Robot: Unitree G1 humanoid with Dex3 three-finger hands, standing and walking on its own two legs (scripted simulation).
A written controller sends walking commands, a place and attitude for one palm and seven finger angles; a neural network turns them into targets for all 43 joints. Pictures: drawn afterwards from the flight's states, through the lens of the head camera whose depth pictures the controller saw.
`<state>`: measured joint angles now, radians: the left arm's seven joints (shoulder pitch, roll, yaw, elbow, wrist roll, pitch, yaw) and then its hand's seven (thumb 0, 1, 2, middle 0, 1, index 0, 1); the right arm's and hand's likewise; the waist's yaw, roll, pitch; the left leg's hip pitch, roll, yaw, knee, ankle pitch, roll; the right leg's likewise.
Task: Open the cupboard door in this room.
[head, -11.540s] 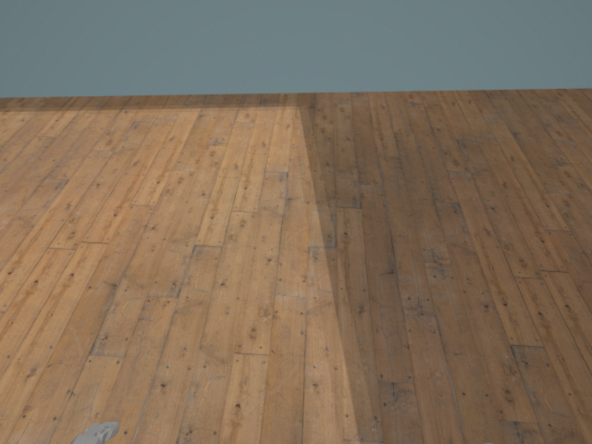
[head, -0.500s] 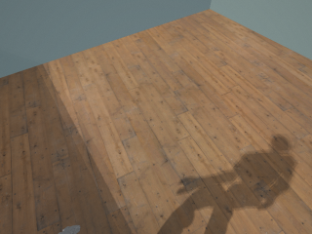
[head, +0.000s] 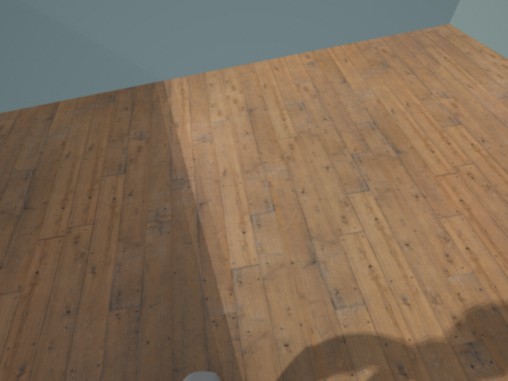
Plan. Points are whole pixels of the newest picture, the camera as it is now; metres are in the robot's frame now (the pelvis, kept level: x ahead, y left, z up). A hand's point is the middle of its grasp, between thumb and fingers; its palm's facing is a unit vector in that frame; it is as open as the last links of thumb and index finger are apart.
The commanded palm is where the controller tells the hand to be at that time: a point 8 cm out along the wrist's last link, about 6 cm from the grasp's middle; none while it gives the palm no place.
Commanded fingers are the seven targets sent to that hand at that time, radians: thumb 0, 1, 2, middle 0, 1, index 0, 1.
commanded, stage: turn or walk to find it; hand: left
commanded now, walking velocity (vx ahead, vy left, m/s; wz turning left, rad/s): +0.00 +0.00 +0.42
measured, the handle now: out of the picture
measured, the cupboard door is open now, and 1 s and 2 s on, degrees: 0 0 0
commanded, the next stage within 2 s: none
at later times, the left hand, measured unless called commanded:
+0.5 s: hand out of the picture +0.02 +0.25 -0.16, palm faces +0.20 -0.94 -0.26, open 7.4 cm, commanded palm none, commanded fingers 0.00 0.90 0.90 -0.20 -0.30 -0.20 -0.30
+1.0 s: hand out of the picture -0.09 +0.17 -0.16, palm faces +0.43 -0.86 -0.26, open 7.3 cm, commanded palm none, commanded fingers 0.00 0.90 0.90 -0.20 -0.30 -0.20 -0.30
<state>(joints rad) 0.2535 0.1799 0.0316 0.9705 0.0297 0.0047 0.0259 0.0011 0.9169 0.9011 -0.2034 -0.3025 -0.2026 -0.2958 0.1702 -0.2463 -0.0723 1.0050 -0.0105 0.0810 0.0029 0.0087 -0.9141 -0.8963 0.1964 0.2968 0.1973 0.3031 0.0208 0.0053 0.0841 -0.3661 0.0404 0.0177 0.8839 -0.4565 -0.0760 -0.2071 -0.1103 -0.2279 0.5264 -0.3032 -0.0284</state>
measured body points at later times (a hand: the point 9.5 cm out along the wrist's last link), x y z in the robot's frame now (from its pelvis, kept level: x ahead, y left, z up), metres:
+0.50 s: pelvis -0.03 +0.02 +0.00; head +0.00 +0.03 +0.45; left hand +0.01 +0.29 -0.14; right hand +0.08 -0.20 -0.15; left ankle -0.02 +0.14 -0.74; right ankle -0.02 -0.12 -0.70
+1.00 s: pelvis -0.06 -0.03 +0.00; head -0.02 -0.04 +0.45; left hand -0.11 +0.21 -0.14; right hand +0.08 -0.25 -0.16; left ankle -0.15 +0.11 -0.68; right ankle -0.01 -0.11 -0.74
